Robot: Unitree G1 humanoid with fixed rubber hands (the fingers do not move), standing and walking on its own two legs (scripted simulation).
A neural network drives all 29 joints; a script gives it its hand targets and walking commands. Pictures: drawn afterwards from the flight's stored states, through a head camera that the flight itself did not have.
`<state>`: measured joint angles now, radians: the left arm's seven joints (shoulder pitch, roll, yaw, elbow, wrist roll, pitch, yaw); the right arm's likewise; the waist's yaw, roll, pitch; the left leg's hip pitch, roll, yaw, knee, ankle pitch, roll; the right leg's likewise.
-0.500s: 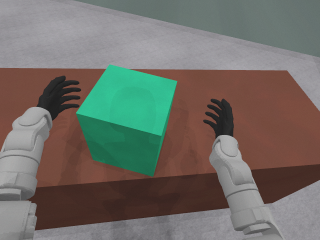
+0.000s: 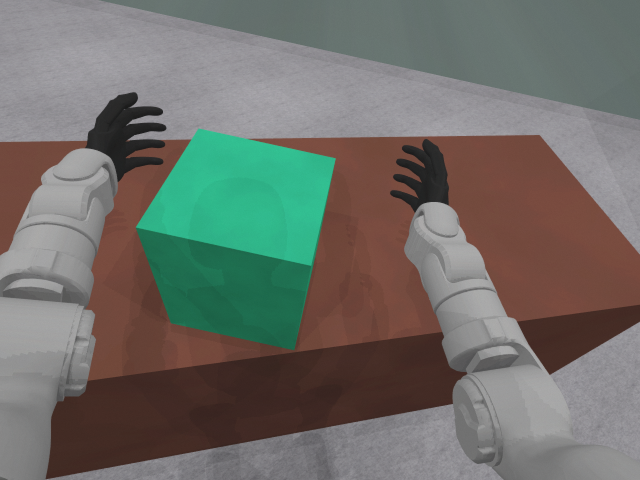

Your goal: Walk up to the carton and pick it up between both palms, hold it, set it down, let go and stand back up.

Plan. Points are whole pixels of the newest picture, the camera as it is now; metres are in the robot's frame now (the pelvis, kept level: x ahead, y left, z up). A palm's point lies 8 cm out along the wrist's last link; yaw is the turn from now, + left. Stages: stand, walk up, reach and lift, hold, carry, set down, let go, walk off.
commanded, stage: reach and lift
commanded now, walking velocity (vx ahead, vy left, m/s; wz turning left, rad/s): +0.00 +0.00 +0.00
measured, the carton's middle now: (248, 245) +0.46 +0.02 -0.03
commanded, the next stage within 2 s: none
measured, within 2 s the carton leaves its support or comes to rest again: neither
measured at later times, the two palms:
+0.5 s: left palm (126, 171) +0.48 +0.17 +0.11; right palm (417, 211) +0.39 -0.19 +0.11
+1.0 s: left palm (126, 205) +0.48 +0.18 +0.05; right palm (392, 248) +0.38 -0.17 +0.04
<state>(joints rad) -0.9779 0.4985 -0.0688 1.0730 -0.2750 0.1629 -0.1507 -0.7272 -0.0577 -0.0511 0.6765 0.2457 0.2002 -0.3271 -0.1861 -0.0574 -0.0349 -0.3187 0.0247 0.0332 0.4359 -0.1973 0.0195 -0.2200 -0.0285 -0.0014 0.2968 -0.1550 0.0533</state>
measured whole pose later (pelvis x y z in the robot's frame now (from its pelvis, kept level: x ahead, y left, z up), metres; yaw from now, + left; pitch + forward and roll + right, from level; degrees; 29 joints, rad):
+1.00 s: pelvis -0.01 +0.01 -0.03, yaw +0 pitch +19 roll -4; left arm -1.19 0.43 -0.20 1.66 -0.32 -0.21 -0.12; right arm -0.87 0.00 -0.05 1.22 0.24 -0.20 -0.31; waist -0.22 -0.01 -0.20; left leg -0.76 0.04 -0.01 0.69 -0.26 0.02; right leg -0.65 -0.02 -0.05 0.53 -0.22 0.05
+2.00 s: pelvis -0.02 +0.01 -0.02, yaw -1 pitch +19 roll -4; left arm -1.15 0.29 0.15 1.50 0.07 -0.22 -0.05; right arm -0.91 0.13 -0.51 1.24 -0.18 -0.32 -0.29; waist -0.19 -0.07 -0.14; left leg -0.74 0.03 0.00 0.65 -0.24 0.03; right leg -0.62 -0.02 -0.04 0.47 -0.17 0.06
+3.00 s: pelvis +0.00 -0.01 +0.00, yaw +0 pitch +14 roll -2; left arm -1.02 0.18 0.57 1.32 0.47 -0.24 -0.14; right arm -0.74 0.26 -0.76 1.05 -0.50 -0.47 -0.25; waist -0.11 -0.09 -0.04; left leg -0.51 0.03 0.03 0.43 -0.17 0.01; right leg -0.41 -0.03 -0.08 0.29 -0.12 0.04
